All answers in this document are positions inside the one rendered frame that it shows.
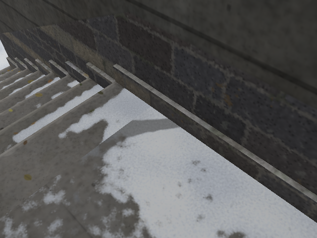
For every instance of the stairs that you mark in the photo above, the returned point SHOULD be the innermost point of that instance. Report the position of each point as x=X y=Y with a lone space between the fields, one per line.
x=30 y=101

